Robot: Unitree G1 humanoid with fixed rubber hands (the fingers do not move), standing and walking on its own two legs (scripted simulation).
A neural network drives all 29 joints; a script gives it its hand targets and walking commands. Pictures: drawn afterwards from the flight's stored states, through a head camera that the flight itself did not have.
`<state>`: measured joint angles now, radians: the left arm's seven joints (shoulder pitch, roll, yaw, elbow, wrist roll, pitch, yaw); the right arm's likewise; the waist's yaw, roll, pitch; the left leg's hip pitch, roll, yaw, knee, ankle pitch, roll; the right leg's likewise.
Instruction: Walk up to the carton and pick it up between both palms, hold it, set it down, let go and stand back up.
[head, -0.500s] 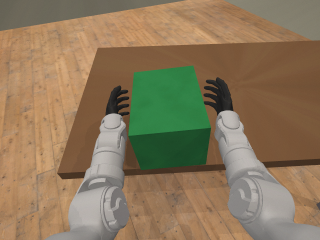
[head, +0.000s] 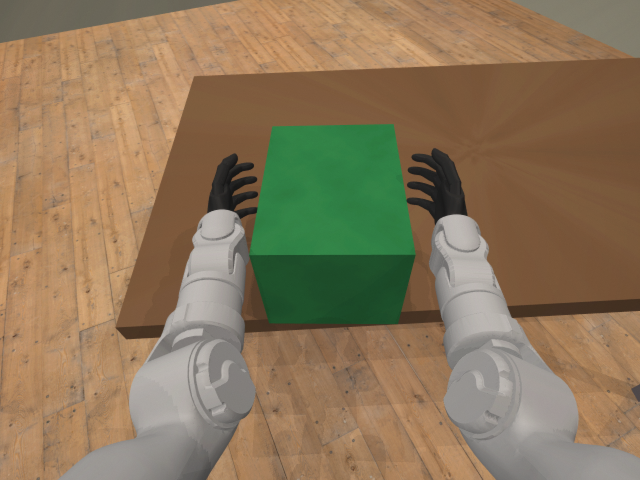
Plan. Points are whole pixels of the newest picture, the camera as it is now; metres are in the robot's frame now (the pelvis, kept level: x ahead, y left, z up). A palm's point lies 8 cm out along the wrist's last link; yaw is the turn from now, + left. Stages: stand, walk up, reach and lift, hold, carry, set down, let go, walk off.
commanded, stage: set down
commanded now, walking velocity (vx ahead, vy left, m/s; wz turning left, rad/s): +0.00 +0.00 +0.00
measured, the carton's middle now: (332, 221) +0.50 +0.03 +0.02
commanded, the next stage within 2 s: none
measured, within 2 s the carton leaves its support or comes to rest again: neither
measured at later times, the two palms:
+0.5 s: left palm (222, 212) +0.43 +0.18 +0.11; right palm (444, 215) +0.44 -0.11 +0.11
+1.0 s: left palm (222, 212) +0.43 +0.18 +0.11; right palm (444, 215) +0.44 -0.11 +0.11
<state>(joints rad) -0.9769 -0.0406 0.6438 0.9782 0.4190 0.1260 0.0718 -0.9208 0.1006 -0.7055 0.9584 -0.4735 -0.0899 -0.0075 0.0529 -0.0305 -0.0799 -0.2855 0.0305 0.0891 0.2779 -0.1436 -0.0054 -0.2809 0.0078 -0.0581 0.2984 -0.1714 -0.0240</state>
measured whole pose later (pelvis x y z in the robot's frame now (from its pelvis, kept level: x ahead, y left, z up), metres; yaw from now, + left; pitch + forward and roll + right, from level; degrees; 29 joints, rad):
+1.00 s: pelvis +0.00 +0.01 +0.00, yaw +0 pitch +8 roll +0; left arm -0.97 -0.10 0.73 0.86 0.54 0.12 0.01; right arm -0.91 0.17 -0.81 0.83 -0.60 -0.10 0.05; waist 0.05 -0.02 -0.04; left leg -0.27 0.03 0.11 0.27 -0.15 0.00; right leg -0.26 -0.01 -0.07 0.29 -0.17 -0.01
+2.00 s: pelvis +0.00 +0.01 +0.00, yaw -1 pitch +11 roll +0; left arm -0.94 -0.03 0.63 0.93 0.44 0.04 0.01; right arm -0.87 0.08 -0.66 0.95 -0.48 -0.06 0.05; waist 0.06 -0.04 -0.06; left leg -0.33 0.04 0.13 0.31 -0.17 0.01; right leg -0.32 0.00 -0.06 0.30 -0.17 -0.02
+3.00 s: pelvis -0.02 -0.02 -0.02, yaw +2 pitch +22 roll +0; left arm -1.29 0.35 -0.03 1.44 -0.25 -0.04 0.05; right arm -1.25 -0.32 0.04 1.36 0.35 0.03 -0.04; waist 0.04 -0.04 -0.24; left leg -0.67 0.06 0.03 0.42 -0.13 -0.04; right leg -0.65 0.03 -0.12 0.42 -0.17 -0.07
